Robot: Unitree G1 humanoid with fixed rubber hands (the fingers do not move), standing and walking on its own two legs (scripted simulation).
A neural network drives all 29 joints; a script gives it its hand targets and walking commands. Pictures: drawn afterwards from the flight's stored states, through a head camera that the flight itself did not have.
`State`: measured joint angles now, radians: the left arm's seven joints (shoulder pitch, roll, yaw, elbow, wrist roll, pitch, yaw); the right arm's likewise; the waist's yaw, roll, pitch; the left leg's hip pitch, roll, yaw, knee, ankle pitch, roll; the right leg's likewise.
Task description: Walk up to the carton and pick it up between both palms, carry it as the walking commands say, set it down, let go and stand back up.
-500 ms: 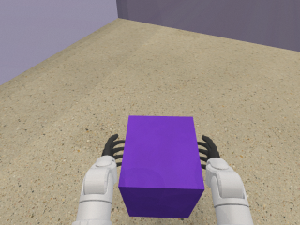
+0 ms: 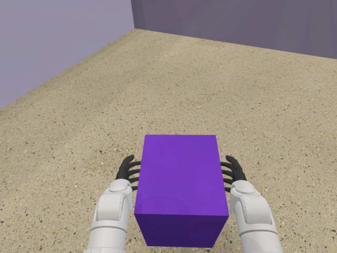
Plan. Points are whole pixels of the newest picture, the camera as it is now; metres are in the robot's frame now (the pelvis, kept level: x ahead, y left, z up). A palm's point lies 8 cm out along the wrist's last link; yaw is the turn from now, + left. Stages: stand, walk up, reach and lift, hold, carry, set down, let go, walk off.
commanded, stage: carry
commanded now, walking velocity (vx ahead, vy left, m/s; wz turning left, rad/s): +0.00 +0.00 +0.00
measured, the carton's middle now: (179, 193) +0.32 +0.01 -0.05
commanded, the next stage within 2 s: hold in 0.16 s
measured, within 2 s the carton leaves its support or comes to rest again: neither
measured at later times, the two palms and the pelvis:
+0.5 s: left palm (116, 197) +0.25 +0.15 +0.05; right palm (238, 194) +0.27 -0.12 +0.04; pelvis -0.02 -0.01 +0.00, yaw +1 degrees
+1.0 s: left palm (119, 193) +0.26 +0.15 +0.04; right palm (236, 185) +0.29 -0.12 +0.04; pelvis -0.02 -0.02 +0.00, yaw +3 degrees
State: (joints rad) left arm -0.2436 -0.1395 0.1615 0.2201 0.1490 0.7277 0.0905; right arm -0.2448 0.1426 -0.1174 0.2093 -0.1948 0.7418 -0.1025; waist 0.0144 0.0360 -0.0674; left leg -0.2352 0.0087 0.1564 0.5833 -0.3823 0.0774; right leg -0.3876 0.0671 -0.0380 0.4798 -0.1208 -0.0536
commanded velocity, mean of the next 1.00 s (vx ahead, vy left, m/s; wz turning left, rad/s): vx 0.00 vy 0.00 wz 0.00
